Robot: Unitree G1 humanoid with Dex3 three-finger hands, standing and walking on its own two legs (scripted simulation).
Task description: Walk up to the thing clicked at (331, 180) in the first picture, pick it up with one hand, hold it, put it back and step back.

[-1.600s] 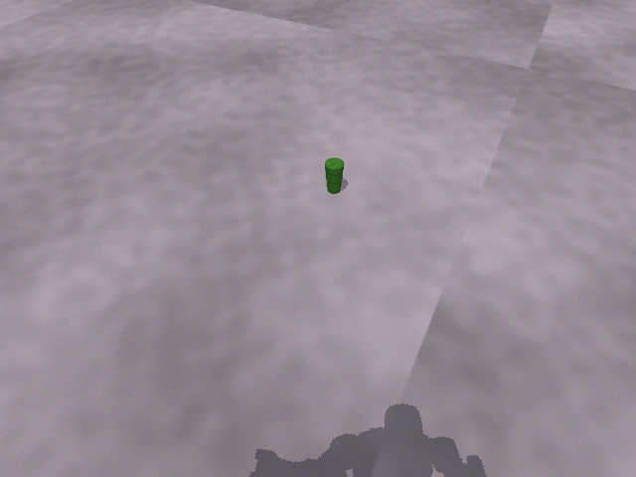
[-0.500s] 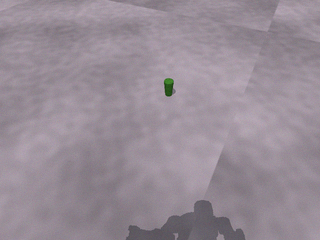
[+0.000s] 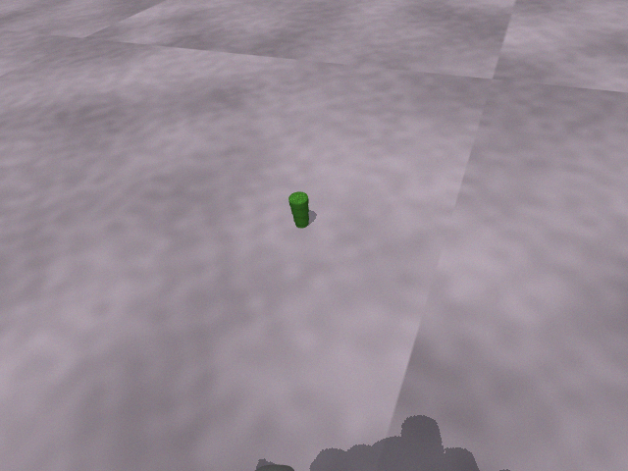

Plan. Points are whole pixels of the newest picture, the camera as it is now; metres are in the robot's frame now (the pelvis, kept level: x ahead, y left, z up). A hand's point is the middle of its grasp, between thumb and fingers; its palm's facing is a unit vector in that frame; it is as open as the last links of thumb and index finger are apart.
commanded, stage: walk up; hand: left
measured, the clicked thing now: (300, 211) +1.29 +0.23 -0.69
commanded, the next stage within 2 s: none
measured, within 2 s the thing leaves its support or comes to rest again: neither
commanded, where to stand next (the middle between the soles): +0.94 +0.04 m, yaw -3 degrees
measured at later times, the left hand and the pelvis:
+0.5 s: hand (167, 364) +0.31 +0.32 -0.14, palm faces -0.08 -0.93 -0.35, open 7.4 cm; pelvis +0.24 +0.04 +0.01, yaw -2 degrees
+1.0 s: hand (217, 261) +0.52 +0.27 -0.11, palm faces -0.04 -0.91 -0.40, open 7.4 cm; pelvis +0.45 +0.00 +0.01, yaw -3 degrees
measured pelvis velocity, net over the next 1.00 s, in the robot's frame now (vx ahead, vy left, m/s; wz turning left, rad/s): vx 0.45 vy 0.00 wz -0.06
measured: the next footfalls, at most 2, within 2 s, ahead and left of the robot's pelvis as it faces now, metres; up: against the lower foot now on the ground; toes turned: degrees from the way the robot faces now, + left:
left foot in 0.30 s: +0.30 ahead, +0.16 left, +0.00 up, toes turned +4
right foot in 0.74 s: +0.52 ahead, -0.12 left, +0.00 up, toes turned -7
